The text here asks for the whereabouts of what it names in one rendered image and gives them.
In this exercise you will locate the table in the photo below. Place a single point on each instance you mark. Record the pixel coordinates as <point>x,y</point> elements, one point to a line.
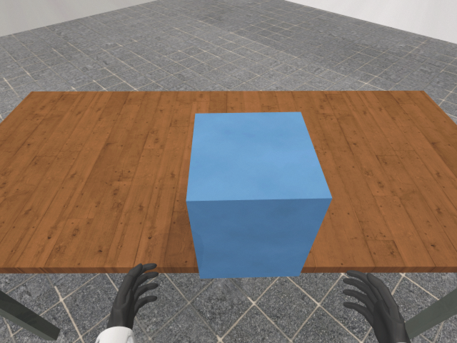
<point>96,182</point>

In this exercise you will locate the robot left hand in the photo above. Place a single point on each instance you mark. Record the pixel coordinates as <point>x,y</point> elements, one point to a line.
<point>126,303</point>

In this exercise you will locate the carton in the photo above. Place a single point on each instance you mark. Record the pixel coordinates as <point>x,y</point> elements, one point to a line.
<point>256,194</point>

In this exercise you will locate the robot right hand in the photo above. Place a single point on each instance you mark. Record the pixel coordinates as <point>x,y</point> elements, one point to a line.
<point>381,310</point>

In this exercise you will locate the left robot forearm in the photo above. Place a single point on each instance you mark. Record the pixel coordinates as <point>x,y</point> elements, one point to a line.
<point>116,335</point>

